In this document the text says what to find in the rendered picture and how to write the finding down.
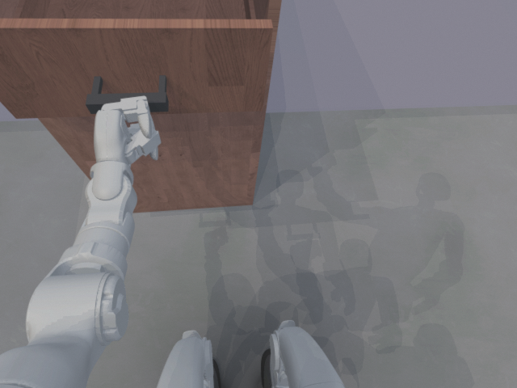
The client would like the right robot shin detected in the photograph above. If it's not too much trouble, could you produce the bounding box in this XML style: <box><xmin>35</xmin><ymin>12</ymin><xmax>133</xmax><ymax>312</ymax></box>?
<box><xmin>270</xmin><ymin>320</ymin><xmax>296</xmax><ymax>388</ymax></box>

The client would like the right robot thigh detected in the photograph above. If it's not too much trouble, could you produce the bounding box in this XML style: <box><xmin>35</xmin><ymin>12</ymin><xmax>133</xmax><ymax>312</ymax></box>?
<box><xmin>270</xmin><ymin>327</ymin><xmax>345</xmax><ymax>388</ymax></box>

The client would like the robot left forearm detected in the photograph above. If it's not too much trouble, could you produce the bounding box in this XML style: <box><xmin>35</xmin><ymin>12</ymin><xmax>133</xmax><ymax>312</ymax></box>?
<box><xmin>26</xmin><ymin>161</ymin><xmax>137</xmax><ymax>342</ymax></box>

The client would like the left robot upper arm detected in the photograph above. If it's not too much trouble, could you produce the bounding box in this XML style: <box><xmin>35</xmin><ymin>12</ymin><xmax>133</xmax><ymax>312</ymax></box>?
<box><xmin>0</xmin><ymin>272</ymin><xmax>129</xmax><ymax>388</ymax></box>

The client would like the drawer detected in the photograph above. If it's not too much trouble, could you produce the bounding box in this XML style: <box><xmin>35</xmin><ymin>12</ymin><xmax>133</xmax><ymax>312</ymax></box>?
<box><xmin>0</xmin><ymin>0</ymin><xmax>273</xmax><ymax>119</ymax></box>

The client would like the cabinet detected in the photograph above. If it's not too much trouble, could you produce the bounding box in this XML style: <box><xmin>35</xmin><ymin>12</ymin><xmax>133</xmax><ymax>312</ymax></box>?
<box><xmin>0</xmin><ymin>0</ymin><xmax>282</xmax><ymax>213</ymax></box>

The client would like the left robot hand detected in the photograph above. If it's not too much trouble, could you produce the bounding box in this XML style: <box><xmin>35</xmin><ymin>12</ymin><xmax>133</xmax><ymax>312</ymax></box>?
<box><xmin>94</xmin><ymin>96</ymin><xmax>161</xmax><ymax>168</ymax></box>

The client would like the handle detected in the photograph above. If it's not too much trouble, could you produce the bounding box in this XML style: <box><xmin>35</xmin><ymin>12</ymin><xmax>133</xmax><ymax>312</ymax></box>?
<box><xmin>86</xmin><ymin>75</ymin><xmax>169</xmax><ymax>114</ymax></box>

